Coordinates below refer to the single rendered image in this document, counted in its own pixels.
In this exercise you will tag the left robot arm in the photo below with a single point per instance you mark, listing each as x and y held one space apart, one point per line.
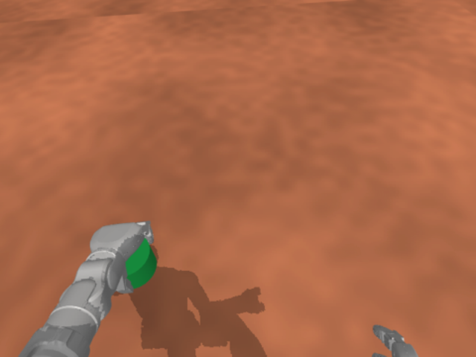
82 306

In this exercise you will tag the left robot hand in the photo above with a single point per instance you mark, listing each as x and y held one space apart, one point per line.
125 238

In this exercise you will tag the tin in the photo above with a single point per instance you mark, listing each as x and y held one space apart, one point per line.
141 265

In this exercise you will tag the right robot hand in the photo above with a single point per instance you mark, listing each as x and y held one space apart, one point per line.
394 342

